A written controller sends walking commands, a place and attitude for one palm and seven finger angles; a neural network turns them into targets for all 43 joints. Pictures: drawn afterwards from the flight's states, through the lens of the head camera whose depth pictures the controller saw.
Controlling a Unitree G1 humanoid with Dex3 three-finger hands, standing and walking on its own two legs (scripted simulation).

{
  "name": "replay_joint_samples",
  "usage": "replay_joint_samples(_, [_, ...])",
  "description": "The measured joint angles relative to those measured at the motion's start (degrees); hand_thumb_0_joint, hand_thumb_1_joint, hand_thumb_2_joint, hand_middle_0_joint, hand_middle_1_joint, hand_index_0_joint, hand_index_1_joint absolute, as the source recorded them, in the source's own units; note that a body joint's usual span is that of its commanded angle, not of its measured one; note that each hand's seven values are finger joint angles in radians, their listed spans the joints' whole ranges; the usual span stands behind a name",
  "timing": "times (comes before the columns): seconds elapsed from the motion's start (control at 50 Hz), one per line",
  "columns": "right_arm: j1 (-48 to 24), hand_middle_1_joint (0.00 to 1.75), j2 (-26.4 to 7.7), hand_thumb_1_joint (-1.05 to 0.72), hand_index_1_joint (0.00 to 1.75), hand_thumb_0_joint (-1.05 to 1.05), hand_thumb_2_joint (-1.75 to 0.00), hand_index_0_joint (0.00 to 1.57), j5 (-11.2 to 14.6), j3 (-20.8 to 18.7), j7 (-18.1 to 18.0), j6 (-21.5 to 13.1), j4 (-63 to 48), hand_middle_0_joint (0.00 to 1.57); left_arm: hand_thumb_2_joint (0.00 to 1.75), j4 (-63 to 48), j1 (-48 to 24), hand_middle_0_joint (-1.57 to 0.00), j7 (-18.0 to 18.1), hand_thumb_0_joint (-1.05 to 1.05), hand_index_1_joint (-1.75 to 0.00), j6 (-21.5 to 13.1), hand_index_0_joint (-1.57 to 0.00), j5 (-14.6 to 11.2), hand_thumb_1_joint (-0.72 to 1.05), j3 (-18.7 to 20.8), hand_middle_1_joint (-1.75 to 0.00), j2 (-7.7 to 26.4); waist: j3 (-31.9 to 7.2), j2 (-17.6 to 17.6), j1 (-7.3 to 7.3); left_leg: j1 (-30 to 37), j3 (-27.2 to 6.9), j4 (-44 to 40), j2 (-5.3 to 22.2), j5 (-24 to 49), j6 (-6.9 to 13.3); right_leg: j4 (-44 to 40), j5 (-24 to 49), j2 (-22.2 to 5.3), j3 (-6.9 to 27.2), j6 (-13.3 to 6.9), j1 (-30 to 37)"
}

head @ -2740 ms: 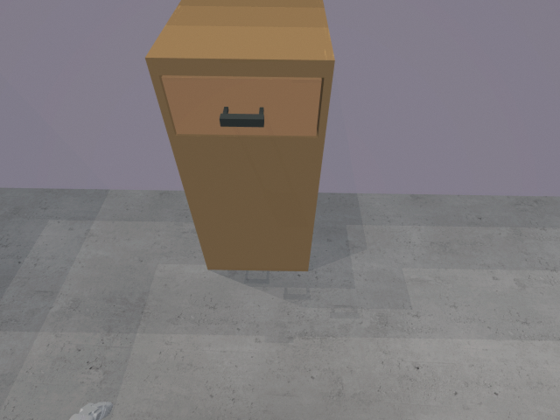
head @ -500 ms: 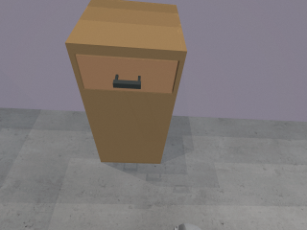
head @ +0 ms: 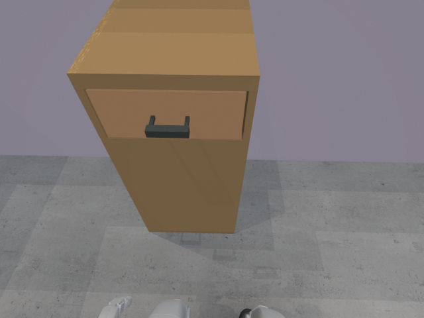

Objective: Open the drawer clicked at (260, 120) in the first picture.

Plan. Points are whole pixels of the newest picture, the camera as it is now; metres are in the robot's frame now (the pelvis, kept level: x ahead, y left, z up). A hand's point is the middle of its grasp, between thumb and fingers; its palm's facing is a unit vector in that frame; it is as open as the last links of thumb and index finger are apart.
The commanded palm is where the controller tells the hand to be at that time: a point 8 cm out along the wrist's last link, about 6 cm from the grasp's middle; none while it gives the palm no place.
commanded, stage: come to a stop and stand still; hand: left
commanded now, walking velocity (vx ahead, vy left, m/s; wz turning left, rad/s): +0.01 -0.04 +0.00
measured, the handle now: (168, 125) +0.54 +0.13 +0.02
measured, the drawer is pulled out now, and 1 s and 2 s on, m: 0.00 0.00 0.00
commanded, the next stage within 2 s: look again from close up in 0.96 s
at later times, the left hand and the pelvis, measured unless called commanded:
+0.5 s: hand out of the picture -0.08 +0.23 -0.16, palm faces +0.01 -0.97 -0.23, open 7.4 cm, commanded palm none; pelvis -0.04 +0.05 +0.02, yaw -2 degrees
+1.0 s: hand out of the picture -0.09 +0.18 -0.16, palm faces +0.01 -0.99 -0.15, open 7.4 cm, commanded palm none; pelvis -0.07 +0.03 +0.02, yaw -1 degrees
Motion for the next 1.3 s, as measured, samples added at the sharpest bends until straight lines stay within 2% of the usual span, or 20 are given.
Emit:
replay_joint_samples(0.06, [-2.0, 0.3, 0.0, -0.92, 0.3, 0.0, -0.9, 0.2, -0.1, 0.1, 0.4, -0.4, -1.9, 0.19, 0.9, -0.6, 1.1, -0.2, -0.2, 0.0, -0.3, 0.7, -0.2, 0.3, 0.91, 0.3, -0.3, 0.6, -0.7, -0.9, 0.98, 1.7, 0.4, -5.9, 0.1, 0.8, 0.2, -0.1, 0.9, -0.3, 0.4, 0.7, -0.6])
replay_joint_samples(0.12, [-1.5, 0.3, 0.6, -0.92, 0.3, 0.0, -0.9, 0.2, -0.1, 0.6, 0.8, -1.4, -3.3, 0.19, 0.9, -0.8, 3.0, -0.2, -0.4, 0.01, -0.3, 1.4, -0.2, 0.2, 0.91, 0.8, -0.3, 1.7, -2.5, -1.8, 1.41, 7.5, 1.0, -18.7, 0.3, 5.0, 0.7, 1.3, 1.0, -0.5, 0.5, 1.7, -1.9])
replay_joint_samples(0.16, [-0.6, 0.3, 1.7, -0.92, 0.3, 0.0, -0.9, 0.2, -0.6, 1.0, 0.8, -1.7, -3.6, 0.19, 0.9, -0.4, 4.1, -0.2, -0.6, 0.01, -0.3, 2.2, -0.2, -0.3, 0.91, 1.4, -0.3, 2.7, -3.0, -3.1, 1.54, 7.6, 1.5, -20.1, -0.5, 7.2, 2.4, 6.0, -7.0, -0.3, 2.7, 2.3, -3.8])
replay_joint_samples(0.2, [0.8, 0.3, 2.6, -0.91, 0.3, 0.0, -0.9, 0.2, -1.1, 1.8, 0.7, -1.4, -3.6, 0.19, 0.9, 0.2, 5.4, -0.2, -0.6, 0.01, -0.3, 3.1, -0.2, -0.2, 0.91, 1.8, -0.3, 3.3, -3.8, -3.0, 1.52, 7.7, 1.3, -21.8, -0.5, 9.0, 3.4, 14.2, -13.4, 2.1, 6.4, 2.4, -5.8])
replay_joint_samples(0.24, [1.9, 0.3, 3.1, -0.93, 0.3, 0.0, -0.9, 0.2, -1.2, 2.1, 0.0, -1.0, -2.9, 0.19, 0.9, 0.7, 7.1, -0.2, -0.8, 0.01, -0.3, 2.9, -0.2, -0.1, 0.91, 2.3, -0.3, 3.9, -4.3, -3.1, 1.85, 8.7, 1.3, -25.8, -0.8, 11.7, 3.8, 22.8, -13.3, 3.7, 8.8, 2.8, -7.0])
replay_joint_samples(0.28, [2.8, 0.3, 3.1, -0.94, 0.3, 0.0, -0.9, 0.21, -0.9, 2.4, -0.1, -1.0, -1.9, 0.2, 0.9, 1.5, 9.3, -0.2, -0.8, 0.01, -0.3, 2.3, -0.2, -0.1, 0.91, 2.4, -0.3, 4.5, -4.9, -3.2, 2.28, 9.7, 1.6, -30.0, -1.3, 14.2, 4.2, 26.9, -12.1, 4.0, 9.5, 3.4, -6.1])
replay_joint_samples(0.32, [3.4, 0.3, 3.0, -0.93, 0.3, 0.01, -0.9, 0.21, -0.6, 2.6, -0.2, -1.3, -1.1, 0.2, 0.9, 2.7, 11.4, -0.2, -0.8, 0.01, -0.3, 2.0, -0.2, -0.3, 0.91, 2.2, -0.3, 4.8, -5.4, -3.3, 2.48, 10.6, 2.0, -33.4, -1.9, 16.2, 4.6, 25.3, -12.4, 3.6, 9.3, 3.9, -3.1])
replay_joint_samples(0.4, [3.9, 0.3, 2.8, -0.93, 0.3, 0.01, -0.9, 0.21, -0.3, 2.6, -0.5, -1.9, 0.5, 0.2, 0.9, 6.0, 14.5, -0.19, -0.6, 0.01, -0.3, 2.1, -0.2, -0.5, 0.91, 1.1, -0.3, 4.5, -5.5, -2.9, 2.04, 11.6, 3.1, -37.1, -2.7, 18.4, 5.1, 11.7, -16.2, 2.1, 7.9, 4.2, 5.9])
replay_joint_samples(0.44, [4.0, 0.3, 2.7, -0.93, 0.3, 0.01, -0.9, 0.21, -0.1, 2.6, -0.4, -2.1, 1.3, 0.2, 0.9, 7.5, 15.1, -0.19, -0.5, 0.01, -0.3, 1.9, -0.2, -0.7, 0.91, 0.4, -0.3, 3.9, -5.4, -2.6, 1.76, 11.5, 3.7, -37.6, -3.1, 19.0, 5.0, 3.7, -15.1, 1.8, 7.7, 3.9, 10.1])
replay_joint_samples(0.48, [4.2, 0.3, 2.7, -0.92, 0.3, 0.01, -0.9, 0.21, 0.3, 2.6, -0.1, -2.3, 2.4, 0.2, 0.9, 8.7, 15.5, -0.19, -0.3, 0.01, -0.3, 1.0, -0.2, -0.8, 0.91, -0.3, -0.3, 3.5, -5.5, -2.9, 1.76, 10.8, 4.7, -37.0, -3.8, 19.0, 4.8, -5.6, -10.5, 1.1, 8.1, 3.4, 14.3])
replay_joint_samples(0.54, [4.0, 0.3, 1.7, -0.92, 0.3, 0.01, -0.9, 0.21, 0.7, 2.5, 0.1, -2.2, 4.6, 0.2, 0.9, 10.5, 14.7, -0.19, 0.0, 0.01, -0.3, -0.1, -0.2, -1.0, 0.91, -1.4, -0.3, 1.2, -4.7, 0.0, 1.32, 11.5, 4.3, -37.4, -2.6, 19.7, 4.3, -8.2, -9.3, 2.2, 7.7, 3.1, 15.9])
replay_joint_samples(0.6, [4.5, 0.3, 1.8, -0.92, 0.3, 0.01, -0.9, 0.2, 0.6, 2.8, 0.4, -1.9, 6.3, 0.2, 0.9, 10.9, 14.6, -0.19, 0.1, 0.01, -0.3, -1.0, -0.2, -1.1, 0.91, -2.2, -0.3, -0.2, -4.8, 0.8, 0.87, 12.5, 4.2, -38.5, -2.1, 20.8, 3.9, -8.7, -8.2, 2.8, 7.6, 2.8, 16.5])
replay_joint_samples(0.78, [7.9, 0.3, 3.6, -0.91, 0.3, 0.01, -0.9, 0.2, 0.1, 3.3, 0.5, -1.3, 8.9, 0.19, 0.9, 9.9, 13.1, -0.2, 0.1, 0.01, -0.3, -0.9, -0.2, -0.9, 0.91, -2.5, -0.3, -2.2, -6.2, -0.3, -0.01, 11.6, 3.6, -37.6, -1.0, 21.2, 2.9, -7.3, -8.1, 4.0, 7.2, 1.8, 15.6])
replay_joint_samples(1.06, [10.2, 0.3, 5.1, -0.91, 0.3, 0.01, -0.9, 0.2, 0.0, 3.3, -0.1, -1.7, 9.5, 0.19, 0.9, 10.1, 14.8, -0.2, 0.1, 0.01, -0.3, -1.3, -0.2, -1.3, 0.91, -1.9, -0.3, -2.1, -5.6, -0.7, 0.23, 10.0, 3.0, -36.8, -0.6, 20.9, 2.6, -7.3, -8.2, 4.4, 6.7, 1.3, 14.5])
replay_joint_samples(1.12, [10.3, 0.3, 4.4, -0.91, 0.3, 0.01, -0.9, 0.2, -0.5, 3.6, 0.6, -1.8, 5.7, 0.19, 0.9, 8.2, 15.2, -0.2, -0.2, 0.01, -0.3, -1.6, -0.2, -0.6, 0.91, -2.7, -0.3, -1.4, -4.7, 0.0, -0.47, 7.9, 2.0, -33.5, -0.4, 19.6, 2.6, -5.8, -9.0, 4.6, 5.6, 1.3, 13.6])
replay_joint_samples(1.18, [10.4, 0.3, 3.2, -0.91, 0.3, 0.01, -0.9, 0.2, -0.8, 3.4, 0.3, -2.1, 2.4, 0.2, 0.9, 6.7, 15.6, -0.2, 0.1, 0.01, -0.3, -1.7, -0.2, -0.6, 0.91, -2.5, -0.3, -0.8, -5.6, 0.7, -0.67, 6.0, 1.2, -29.5, -0.5, 17.3, 2.9, -3.5, -10.7, 4.6, 4.9, 1.4, 12.7])
replay_joint_samples(1.3, [8.1, 0.3, 2.0, -0.92, 0.3, 0.01, -0.9, 0.2, -0.7, 3.3, 0.0, -2.4, -0.8, 0.19, 0.9, 3.4, 14.9, -0.2, 0.6, 0.01, -0.3, -1.3, -0.2, -0.6, 0.91, -1.9, -0.3, 0.7, -7.0, 0.0, 0.32, 6.6, 1.9, -26.6, -1.0, 14.7, 3.6, -0.9, -12.9, 3.9, 5.5, 2.1, 13.4])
